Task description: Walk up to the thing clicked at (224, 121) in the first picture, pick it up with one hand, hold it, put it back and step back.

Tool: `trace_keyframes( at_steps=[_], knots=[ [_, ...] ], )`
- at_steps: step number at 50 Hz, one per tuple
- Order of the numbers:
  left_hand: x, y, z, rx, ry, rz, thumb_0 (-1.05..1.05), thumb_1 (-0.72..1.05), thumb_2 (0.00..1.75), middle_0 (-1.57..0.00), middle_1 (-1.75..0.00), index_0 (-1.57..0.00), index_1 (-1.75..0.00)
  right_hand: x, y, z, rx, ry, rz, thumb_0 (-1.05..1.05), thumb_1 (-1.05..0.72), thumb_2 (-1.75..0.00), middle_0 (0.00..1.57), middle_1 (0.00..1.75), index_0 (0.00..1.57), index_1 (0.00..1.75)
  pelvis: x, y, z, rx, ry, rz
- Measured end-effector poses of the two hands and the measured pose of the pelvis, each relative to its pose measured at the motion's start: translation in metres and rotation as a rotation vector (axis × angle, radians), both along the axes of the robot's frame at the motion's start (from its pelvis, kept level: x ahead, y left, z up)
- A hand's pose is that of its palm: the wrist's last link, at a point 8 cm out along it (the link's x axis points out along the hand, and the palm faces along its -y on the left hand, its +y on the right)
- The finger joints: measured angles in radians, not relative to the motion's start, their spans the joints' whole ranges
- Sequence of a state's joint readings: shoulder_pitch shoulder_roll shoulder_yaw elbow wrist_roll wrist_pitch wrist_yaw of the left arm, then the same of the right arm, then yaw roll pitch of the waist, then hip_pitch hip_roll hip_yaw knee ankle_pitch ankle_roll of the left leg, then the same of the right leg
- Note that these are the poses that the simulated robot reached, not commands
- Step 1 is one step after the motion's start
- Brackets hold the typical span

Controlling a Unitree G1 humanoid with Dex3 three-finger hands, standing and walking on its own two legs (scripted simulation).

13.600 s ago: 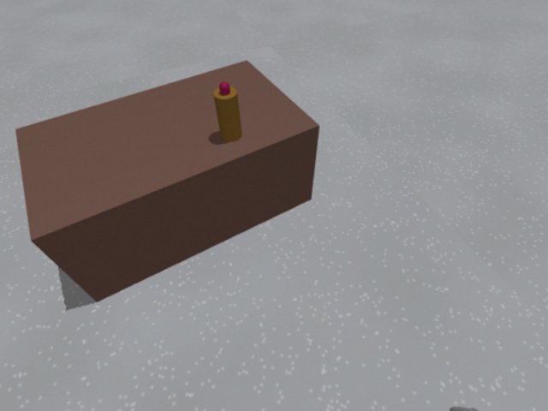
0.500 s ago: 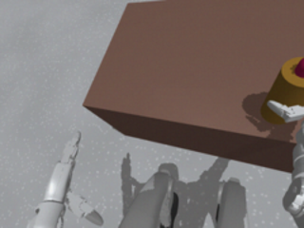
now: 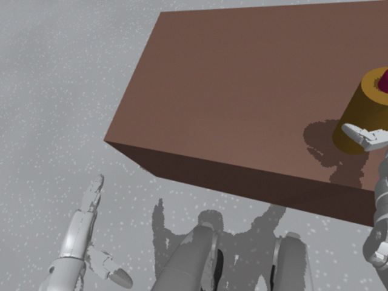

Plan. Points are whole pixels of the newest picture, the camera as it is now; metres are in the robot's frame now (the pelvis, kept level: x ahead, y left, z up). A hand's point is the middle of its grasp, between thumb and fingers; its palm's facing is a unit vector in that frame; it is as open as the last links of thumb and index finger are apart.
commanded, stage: lift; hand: right
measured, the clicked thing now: (371, 111) +0.48 -0.23 -0.02
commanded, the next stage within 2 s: hold in 1.44 s
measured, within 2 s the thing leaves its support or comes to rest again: neither
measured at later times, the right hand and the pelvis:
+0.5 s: hand (384, 116) +0.43 -0.22 +0.04, palm faces +0.24 +0.97 -0.02, open 11.3 cm; pelvis +0.01 +0.00 +0.04, yaw -2 degrees
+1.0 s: hand (379, 128) +0.38 -0.19 +0.10, palm faces +0.24 +0.97 -0.02, open 11.3 cm; pelvis +0.02 +0.01 +0.08, yaw -3 degrees
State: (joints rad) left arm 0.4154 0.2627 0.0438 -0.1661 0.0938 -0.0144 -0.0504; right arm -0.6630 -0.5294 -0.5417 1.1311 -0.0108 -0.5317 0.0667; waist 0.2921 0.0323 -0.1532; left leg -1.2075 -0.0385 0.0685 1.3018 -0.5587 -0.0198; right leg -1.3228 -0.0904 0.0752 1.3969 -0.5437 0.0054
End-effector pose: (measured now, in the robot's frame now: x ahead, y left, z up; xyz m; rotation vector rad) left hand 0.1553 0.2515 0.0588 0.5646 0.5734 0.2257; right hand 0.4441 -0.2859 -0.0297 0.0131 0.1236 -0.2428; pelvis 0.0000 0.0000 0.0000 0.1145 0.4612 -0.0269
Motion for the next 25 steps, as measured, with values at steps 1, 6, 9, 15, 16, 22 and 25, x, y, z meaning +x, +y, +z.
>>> trace_keyframes(
  at_steps=[1,6,9,15,16,22,25],
  knots=[
    [0.000,0.000,0.000,-0.001,0.002,0.002,-0.01,-0.52,0.04,-0.05,-0.05,-0.06,-0.04,0.000,0.000,0.001,0.001,0.001,-0.002,0.00,0.61,-1.11,0.62,1.10,0.66,1.12,0.000,0.000,0.001,0.000,-0.001,0.000],
    [0.004,0.001,0.007,-0.002,-0.007,0.002,-0.01,-0.51,0.04,-0.05,-0.05,-0.06,-0.04,-0.004,0.001,0.007,-0.001,0.002,-0.003,0.00,0.61,-1.11,0.62,1.09,0.66,1.12,0.002,-0.001,0.006,-0.002,-0.011,-0.002],
    [0.005,0.000,0.010,-0.011,-0.011,0.004,-0.01,-0.51,0.04,-0.05,-0.05,-0.07,-0.04,-0.008,0.003,0.013,-0.003,-0.003,0.002,0.00,0.61,-1.11,0.62,1.09,0.66,1.12,0.004,-0.001,0.011,-0.004,-0.020,-0.005],
    [0.007,0.000,0.010,-0.044,-0.007,0.008,-0.01,-0.51,0.04,-0.05,-0.05,-0.07,-0.04,-0.019,0.004,0.032,-0.010,-0.019,-0.003,0.00,0.61,-1.11,0.62,1.09,0.66,1.12,0.008,-0.002,0.021,-0.012,-0.046,-0.009],
    [0.008,0.000,0.010,-0.051,-0.006,0.008,-0.01,-0.51,0.04,-0.05,-0.05,-0.07,-0.04,-0.021,0.005,0.036,-0.012,-0.023,-0.005,0.00,0.61,-1.11,0.62,1.09,0.66,1.12,0.008,-0.002,0.022,-0.014,-0.052,-0.010],
    [0.011,0.001,0.010,-0.098,-0.007,0.008,-0.01,-0.51,0.04,-0.05,-0.05,-0.06,-0.05,-0.036,0.010,0.060,-0.028,-0.029,0.003,0.00,0.61,-1.11,0.62,1.09,0.66,1.12,0.011,-0.002,0.035,-0.029,-0.086,-0.011],
    [0.012,-0.001,0.011,-0.131,-0.012,0.004,-0.01,-0.52,0.04,-0.05,-0.05,-0.06,-0.05,-0.045,0.014,0.072,-0.028,-0.031,0.006,0.00,0.61,-1.11,0.62,1.09,0.66,1.12,0.013,-0.001,0.041,-0.037,-0.109,-0.014]
  ],
)
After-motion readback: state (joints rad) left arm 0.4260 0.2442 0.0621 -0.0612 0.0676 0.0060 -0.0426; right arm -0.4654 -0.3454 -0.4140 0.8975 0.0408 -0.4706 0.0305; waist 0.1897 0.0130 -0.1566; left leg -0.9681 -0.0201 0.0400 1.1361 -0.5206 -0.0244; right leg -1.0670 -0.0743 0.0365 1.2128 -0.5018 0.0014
